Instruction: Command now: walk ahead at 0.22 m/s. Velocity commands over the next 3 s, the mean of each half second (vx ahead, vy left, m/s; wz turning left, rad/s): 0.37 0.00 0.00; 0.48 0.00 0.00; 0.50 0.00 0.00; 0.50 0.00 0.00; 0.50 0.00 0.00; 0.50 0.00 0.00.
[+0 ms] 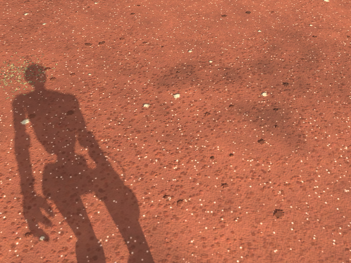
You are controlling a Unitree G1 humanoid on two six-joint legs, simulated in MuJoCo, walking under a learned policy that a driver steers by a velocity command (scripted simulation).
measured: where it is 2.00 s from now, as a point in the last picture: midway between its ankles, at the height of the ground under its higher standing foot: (170, 164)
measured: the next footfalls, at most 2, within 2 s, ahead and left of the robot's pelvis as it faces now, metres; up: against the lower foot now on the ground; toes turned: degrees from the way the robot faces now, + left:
right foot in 0.66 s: +0.46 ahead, -0.04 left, +0.00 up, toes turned -5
left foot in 1.22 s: +0.78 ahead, +0.13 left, +0.00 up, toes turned +4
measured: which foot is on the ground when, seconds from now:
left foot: down 0.00-0.68, up 0.70-1.00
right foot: down 0.00-0.20, up 0.22-0.64, down 0.66-1.00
